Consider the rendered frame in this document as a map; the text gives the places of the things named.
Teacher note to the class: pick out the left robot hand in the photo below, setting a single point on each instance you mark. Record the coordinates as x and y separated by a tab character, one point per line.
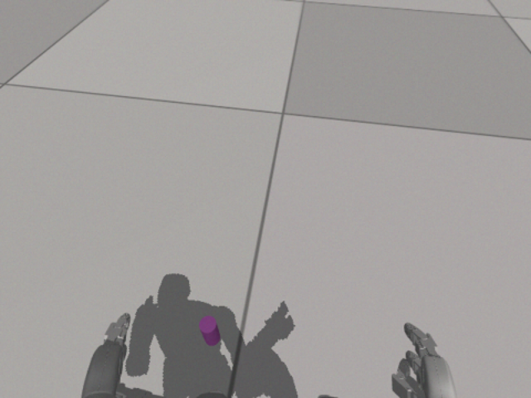
105	369

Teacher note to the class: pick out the right robot hand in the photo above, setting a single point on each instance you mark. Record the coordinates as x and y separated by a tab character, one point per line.
434	379

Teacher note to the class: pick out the can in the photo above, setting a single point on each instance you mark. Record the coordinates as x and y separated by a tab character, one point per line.
209	329

